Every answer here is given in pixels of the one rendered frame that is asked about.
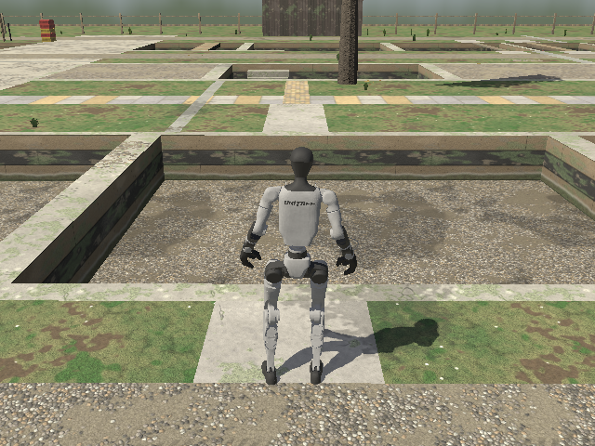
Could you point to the right robot forearm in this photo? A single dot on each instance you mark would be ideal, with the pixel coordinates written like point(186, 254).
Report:
point(344, 246)

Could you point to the left robot foot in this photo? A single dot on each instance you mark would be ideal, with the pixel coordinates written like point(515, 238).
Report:
point(270, 376)

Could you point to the right robot foot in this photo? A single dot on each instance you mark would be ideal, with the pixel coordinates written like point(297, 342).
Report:
point(316, 375)

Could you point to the left robot hand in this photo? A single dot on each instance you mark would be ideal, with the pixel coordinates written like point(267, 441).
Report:
point(253, 255)

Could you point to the robot right upper arm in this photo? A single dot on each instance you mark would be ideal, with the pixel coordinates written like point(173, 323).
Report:
point(329, 197)

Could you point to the robot foot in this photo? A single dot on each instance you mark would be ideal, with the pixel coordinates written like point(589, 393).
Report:
point(270, 376)
point(316, 375)

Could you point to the robot left upper arm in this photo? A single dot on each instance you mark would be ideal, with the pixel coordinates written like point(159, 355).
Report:
point(270, 195)

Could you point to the right robot hand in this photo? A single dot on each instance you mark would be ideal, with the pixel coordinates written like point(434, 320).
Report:
point(345, 262)

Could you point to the left robot forearm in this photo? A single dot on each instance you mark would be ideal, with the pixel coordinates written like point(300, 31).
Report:
point(250, 240)

